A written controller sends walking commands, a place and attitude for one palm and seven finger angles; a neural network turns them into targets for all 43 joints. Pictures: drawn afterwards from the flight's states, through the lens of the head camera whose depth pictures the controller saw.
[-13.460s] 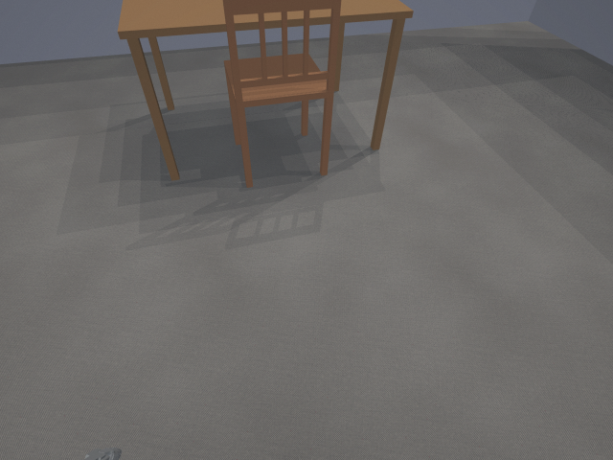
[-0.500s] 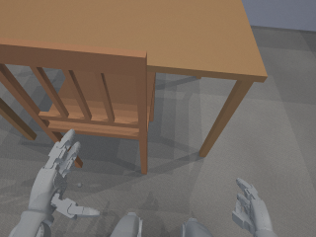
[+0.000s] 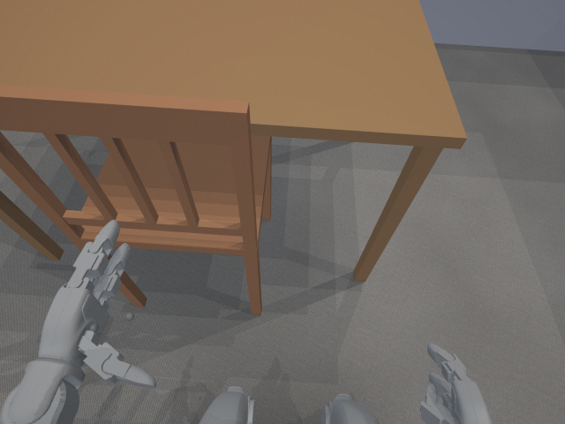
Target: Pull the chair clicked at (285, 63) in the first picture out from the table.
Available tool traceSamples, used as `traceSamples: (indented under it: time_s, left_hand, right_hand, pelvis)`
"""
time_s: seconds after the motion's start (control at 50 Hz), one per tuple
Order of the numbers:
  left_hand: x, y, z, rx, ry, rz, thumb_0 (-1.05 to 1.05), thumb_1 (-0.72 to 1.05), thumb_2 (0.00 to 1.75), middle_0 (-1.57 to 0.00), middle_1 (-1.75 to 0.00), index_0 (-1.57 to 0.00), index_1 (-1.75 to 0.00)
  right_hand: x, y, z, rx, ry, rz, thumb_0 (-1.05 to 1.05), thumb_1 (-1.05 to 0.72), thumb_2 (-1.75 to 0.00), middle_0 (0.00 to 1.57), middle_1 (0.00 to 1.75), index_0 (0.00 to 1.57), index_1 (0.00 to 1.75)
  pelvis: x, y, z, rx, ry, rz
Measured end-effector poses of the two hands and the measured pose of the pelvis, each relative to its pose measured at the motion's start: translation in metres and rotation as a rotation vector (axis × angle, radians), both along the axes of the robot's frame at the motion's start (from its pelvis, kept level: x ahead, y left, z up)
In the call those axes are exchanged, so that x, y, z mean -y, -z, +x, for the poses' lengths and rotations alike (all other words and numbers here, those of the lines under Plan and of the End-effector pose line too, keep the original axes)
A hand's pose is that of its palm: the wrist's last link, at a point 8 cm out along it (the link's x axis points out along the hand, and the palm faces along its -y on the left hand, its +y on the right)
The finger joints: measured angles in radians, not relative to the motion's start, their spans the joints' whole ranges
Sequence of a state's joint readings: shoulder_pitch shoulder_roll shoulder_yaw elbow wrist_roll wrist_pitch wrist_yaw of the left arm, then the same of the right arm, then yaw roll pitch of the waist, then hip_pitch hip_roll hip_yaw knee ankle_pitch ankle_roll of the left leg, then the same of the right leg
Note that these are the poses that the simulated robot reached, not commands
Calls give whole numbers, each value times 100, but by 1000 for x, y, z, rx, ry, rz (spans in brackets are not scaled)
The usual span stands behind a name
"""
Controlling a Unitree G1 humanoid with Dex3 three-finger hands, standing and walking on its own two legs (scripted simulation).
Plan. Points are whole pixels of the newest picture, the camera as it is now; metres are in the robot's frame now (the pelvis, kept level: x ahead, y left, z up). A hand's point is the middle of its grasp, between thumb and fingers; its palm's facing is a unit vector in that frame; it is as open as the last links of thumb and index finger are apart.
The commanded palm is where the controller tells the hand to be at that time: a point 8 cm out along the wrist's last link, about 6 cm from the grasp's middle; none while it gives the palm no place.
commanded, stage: raise the hand toward the chair's back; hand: left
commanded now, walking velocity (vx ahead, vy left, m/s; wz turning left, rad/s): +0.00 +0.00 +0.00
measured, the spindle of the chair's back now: (134, 182) +0.50 +0.29 -0.02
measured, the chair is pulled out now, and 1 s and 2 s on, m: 0.00 0.00 0.00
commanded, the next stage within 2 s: aim the fingers beside a spindle in 0.38 s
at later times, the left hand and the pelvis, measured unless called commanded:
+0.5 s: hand (142, 321) +0.24 +0.19 +0.05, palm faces -0.03 -1.00 -0.06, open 16.9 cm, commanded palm +0.22 +0.24 +0.05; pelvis +0.00 -0.02 +0.00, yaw +0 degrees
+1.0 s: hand (151, 292) +0.28 +0.19 +0.03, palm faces -0.04 -1.00 -0.04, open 16.9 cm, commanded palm +0.26 +0.25 +0.03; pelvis +0.00 -0.01 -0.01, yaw +0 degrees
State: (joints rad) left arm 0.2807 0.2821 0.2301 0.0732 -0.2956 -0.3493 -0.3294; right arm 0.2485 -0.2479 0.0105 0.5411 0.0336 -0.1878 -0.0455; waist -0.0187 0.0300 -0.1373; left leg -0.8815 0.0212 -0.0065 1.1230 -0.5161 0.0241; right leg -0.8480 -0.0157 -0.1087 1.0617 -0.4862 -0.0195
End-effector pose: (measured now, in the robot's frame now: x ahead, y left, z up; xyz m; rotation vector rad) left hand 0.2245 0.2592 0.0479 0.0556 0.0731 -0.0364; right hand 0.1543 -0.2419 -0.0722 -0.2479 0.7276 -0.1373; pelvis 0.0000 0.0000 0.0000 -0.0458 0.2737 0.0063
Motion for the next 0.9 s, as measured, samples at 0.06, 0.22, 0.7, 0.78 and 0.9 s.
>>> traceSamples:
  time_s: [0.06,0.22,0.7,0.78,0.9]
  left_hand:
    - [4,-1,0,-1,3,2,-1,-50,30,-6,-8,-6,-8]
    - [10,-1,-3,17,-10,6,-1,-50,30,-6,-8,-6,-8]
    - [20,7,6,23,-2,6,-1,-50,30,-6,-8,-6,-8]
    - [17,11,16,27,-2,3,-1,-50,30,-6,-8,-6,-8]
    - [13,15,31,23,5,-2,-1,-50,30,-6,-8,-6,-8]
  right_hand:
    - [5,-2,-2,3,9,-3,2,-90,-90,20,30,21,29]
    - [9,-1,2,15,6,4,2,-90,-90,20,30,21,29]
    - [15,9,7,20,-14,17,2,-90,-90,20,30,21,29]
    - [18,12,2,4,-5,9,2,-90,-90,20,30,21,29]
    - [21,17,-7,-29,10,0,2,-90,-90,20,30,21,29]
  pelvis:
    - [2,-1,0,1,2,3]
    - [7,0,0,3,3,10]
    - [18,6,-4,-7,0,17]
    - [18,8,-4,-13,2,16]
    - [17,10,-4,-26,7,15]
